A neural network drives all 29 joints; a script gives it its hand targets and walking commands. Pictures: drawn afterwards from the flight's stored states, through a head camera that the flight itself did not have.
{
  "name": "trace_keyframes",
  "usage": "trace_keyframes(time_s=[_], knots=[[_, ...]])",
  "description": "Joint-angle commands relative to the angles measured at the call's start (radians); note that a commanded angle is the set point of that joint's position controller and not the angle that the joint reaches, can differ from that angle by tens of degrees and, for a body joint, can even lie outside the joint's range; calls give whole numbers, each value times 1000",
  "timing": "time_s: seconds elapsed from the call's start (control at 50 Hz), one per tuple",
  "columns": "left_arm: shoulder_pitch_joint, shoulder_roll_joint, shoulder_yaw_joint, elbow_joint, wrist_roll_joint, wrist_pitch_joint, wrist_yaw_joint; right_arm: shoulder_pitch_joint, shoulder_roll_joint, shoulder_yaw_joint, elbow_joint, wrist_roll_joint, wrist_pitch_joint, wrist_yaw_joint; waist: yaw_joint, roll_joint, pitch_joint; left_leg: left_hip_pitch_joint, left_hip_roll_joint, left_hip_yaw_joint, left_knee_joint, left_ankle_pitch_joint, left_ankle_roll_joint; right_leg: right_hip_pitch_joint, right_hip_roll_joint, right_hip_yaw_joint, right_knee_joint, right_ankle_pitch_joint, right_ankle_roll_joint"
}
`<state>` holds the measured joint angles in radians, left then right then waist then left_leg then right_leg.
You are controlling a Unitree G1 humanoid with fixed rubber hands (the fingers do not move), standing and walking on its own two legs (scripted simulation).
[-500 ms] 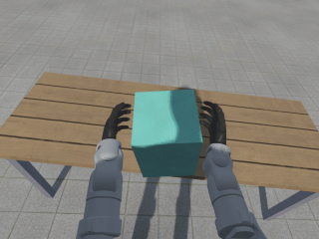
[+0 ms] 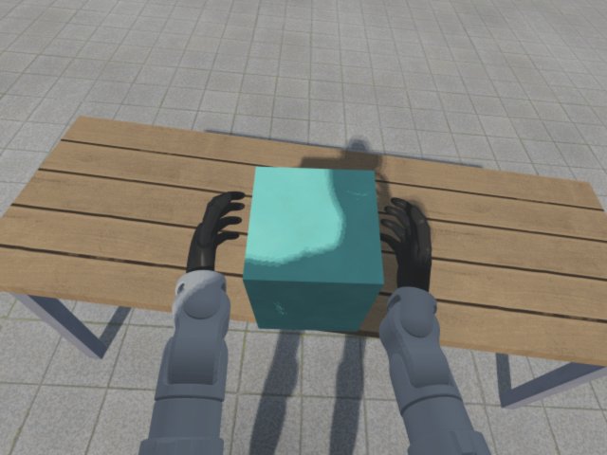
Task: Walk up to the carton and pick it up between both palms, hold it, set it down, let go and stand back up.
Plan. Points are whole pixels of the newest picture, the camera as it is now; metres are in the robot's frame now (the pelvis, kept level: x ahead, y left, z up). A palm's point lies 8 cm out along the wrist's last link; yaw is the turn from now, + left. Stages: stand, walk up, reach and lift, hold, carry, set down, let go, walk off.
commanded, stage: set down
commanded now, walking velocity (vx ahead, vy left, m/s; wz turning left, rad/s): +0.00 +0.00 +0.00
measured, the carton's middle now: (311, 256) +0.41 -0.04 -0.03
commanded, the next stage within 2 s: none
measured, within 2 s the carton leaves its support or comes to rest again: rests again in 1.36 s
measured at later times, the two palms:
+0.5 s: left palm (217, 272) +0.35 +0.10 +0.04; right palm (411, 276) +0.33 -0.16 +0.05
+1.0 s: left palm (237, 272) +0.36 +0.07 +0.02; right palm (418, 269) +0.35 -0.18 +0.03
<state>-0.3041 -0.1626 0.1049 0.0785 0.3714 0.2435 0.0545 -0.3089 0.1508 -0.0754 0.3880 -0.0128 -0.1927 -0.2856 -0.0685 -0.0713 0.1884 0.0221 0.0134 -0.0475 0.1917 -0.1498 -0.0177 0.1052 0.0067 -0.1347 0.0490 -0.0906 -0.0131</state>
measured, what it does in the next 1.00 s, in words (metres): stands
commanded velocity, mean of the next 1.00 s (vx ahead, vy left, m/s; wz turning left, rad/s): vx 0.00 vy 0.00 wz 0.00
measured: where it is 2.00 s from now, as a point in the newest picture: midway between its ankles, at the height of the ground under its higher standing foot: outside the picture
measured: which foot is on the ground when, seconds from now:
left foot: down 0.00-1.00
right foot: down 0.00-1.00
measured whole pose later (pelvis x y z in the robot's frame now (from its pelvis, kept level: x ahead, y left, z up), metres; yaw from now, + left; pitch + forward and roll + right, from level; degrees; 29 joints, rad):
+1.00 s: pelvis -0.02 -0.01 +0.00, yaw -1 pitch +11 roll +0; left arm -0.60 -0.23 0.53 0.84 0.46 -0.20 0.12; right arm -0.63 0.18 -0.58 0.87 -0.51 -0.33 -0.14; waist -0.06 0.03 -0.05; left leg -0.28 0.03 -0.03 0.13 -0.05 -0.03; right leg -0.25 0.02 -0.11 0.10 -0.04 -0.03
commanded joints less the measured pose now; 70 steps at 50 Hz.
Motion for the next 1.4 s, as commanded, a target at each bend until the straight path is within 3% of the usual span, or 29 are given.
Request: trace_keyframes(time_s=[0.0,0.12,0.22,0.24,0.26,0.3,0.32,0.34,0.4,0.5,0.56,0.62,0.64,0.7,0.72,0.76,0.8,0.88,0.92,1.0,1.04,1.08,1.12,1.16,1.18,1.26,1.3,1.34,1.38], knots=[[-451,-463,-370,-75,-39,-108,-123,-496,282,305,-136,-71,-72,172,-16,102,-576,142,-40,12,46,516,-84,152,38,9,117,515,73],[-458,-450,-232,27,-11,-99,-139,-539,298,227,-26,-103,-66,186,10,57,-542,19,-45,21,-17,360,-36,213,19,21,144,512,92],[-514,-451,-142,123,21,-139,-145,-605,317,143,41,-167,-94,194,2,54,-564,-40,-45,27,-40,306,-22,213,14,22,154,527,99],[-495,-447,-146,177,23,-159,-151,-549,356,189,70,-162,-87,205,29,35,-572,-31,-47,39,-37,329,-13,287,23,30,150,576,96],[-502,-462,-158,206,10,-178,-155,-568,349,175,85,-176,-89,212,8,47,-595,-52,-46,29,-44,318,-17,297,19,31,150,592,92],[-508,-487,-151,234,17,-209,-152,-590,372,170,106,-189,-113,217,19,60,-595,-65,-51,23,-40,360,-29,296,28,32,163,632,88],[-562,-472,-159,236,10,-232,-145,-607,361,138,141,-216,-116,218,-8,67,-617,-32,-49,25,-37,365,-33,249,35,30,159,632,92],[-607,-472,-156,257,6,-257,-139,-640,356,123,131,-230,-132,224,2,92,-630,-62,-54,29,-41,340,-36,234,36,25,155,585,85],[-703,-511,-184,315,-14,-329,-115,-696,381,69,214,-285,-168,235,-31,121,-677,-71,-46,21,-31,334,-49,141,41,18,141,523,72],[-716,-498,-70,477,42,-391,-103,-687,421,0,353,-367,-167,251,-11,80,-667,-107,-35,34,-38,297,-27,127,26,40,140,484,78],[-781,-515,-72,463,51,-418,-94,-729,446,-35,380,-390,-174,256,-14,103,-741,-94,-38,31,-36,317,-38,112,35,25,154,513,66],[-863,-499,-56,508,50,-471,-80,-781,462,-86,392,-457,-187,263,-22,92,-782,-153,-31,30,-41,246,-29,60,28,26,151,419,57],[-845,-493,-17,557,69,-473,-80,-768,471,-78,411,-477,-185,267,-5,59,-776,-170,-35,36,-46,247,-24,76,29,30,154,419,55],[-823,-478,30,616,91,-474,-81,-749,477,-95,468,-478,-167,275,-8,74,-771,-188,-35,35,-44,260,-16,85,15,48,175,480,61],[-792,-474,68,656,103,-467,-80,-735,476,-102,490,-481,-158,278,9,56,-736,-202,-35,35,-50,239,-11,85,17,50,169,454,58],[-784,-466,104,673,112,-462,-83,-757,472,-116,472,-496,-159,277,17,31,-717,-244,-40,42,-50,250,1,122,16,52,181,497,69],[-847,-461,94,628,102,-489,-79,-808,469,-135,431,-517,-177,276,14,44,-809,-251,-36,34,-58,248,5,126,17,50,188,500,71],[-882,-469,108,682,119,-512,-66,-822,463,-197,456,-567,-191,286,-1,64,-828,-229,-32,31,-48,250,-15,70,18,47,168,486,57],[-862,-458,131,726,126,-521,-64,-821,478,-190,457,-563,-200,281,10,58,-835,-270,-41,35,-53,256,0,97,8,58,187,531,65],[-900,-474,133,707,131,-541,-47,-839,458,-254,480,-595,-211,279,-17,93,-893,-281,-38,33,-44,291,-7,86,10,65,202,589,55],[-902,-474,143,714,130,-549,-51,-832,485,-223,470,-592,-218,270,-1,63,-932,-327,-38,34,-43,315,4,169,0,77,215,686,60],[-901,-483,140,705,142,-558,-50,-825,482,-247,499,-610,-227,271,-26,76,-953,-347,-34,27,-42,343,6,190,0,83,233,770,62],[-875,-496,160,744,154,-557,-50,-815,484,-268,527,-625,-228,272,-32,84,-933,-359,-36,24,-42,345,-5,172,6,79,238,767,53],[-838,-497,161,757,155,-556,-54,-784,488,-243,525,-619,-227,272,-28,45,-945,-369,-38,30,-35,353,-1,196,0,87,238,789,52],[-842,-506,145,747,156,-562,-44,-782,480,-255,536,-617,-231,273,-42,66,-976,-377,-37,40,-43,370,-5,207,3,82,247,822,57],[-853,-517,174,792,190,-565,-30,-804,498,-265,543,-637,-235,288,-20,56,-974,-336,-32,34,-29,374,-20,94,17,67,233,765,55],[-870,-528,145,753,179,-567,-24,-831,486,-279,500,-644,-242,289,-32,62,-978,-303,-31,30,-20,379,-32,31,24,55,219,699,51],[-851,-527,147,763,177,-549,-16,-817,455,-303,543,-634,-225,293,-42,94,-947,-276,-27,24,-11,373,-45,-34,22,52,200,646,45],[-847,-517,168,752,197,-548,-15,-808,453,-317,544,-642,-223,300,-27,91,-952,-250,-27,28,-8,373,-42,-41,28,53,201,618,51]])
